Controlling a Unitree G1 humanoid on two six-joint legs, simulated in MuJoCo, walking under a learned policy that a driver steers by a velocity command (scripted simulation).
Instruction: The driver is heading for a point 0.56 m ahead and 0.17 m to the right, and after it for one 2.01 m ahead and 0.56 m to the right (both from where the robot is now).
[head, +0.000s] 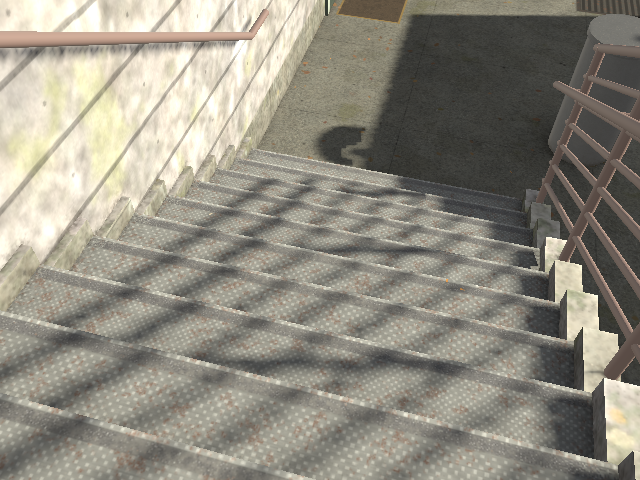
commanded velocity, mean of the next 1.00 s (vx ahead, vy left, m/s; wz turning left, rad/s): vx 0.40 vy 0.00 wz -0.26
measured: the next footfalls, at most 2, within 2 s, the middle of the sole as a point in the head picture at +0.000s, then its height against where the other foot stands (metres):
right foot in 0.52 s outside the picture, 0.17 m lower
left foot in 1.02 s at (362, 455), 0.17 m lower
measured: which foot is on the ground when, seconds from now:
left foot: down 0.00-0.54, up 0.56-1.00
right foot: up 0.00-0.50, down 0.52-1.00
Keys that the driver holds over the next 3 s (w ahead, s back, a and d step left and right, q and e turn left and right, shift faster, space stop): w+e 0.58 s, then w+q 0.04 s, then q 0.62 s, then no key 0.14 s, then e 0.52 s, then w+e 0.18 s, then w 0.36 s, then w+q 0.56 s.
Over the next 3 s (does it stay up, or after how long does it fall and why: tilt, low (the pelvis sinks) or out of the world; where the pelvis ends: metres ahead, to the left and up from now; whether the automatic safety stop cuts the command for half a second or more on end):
stays up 1.01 -0.38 -0.56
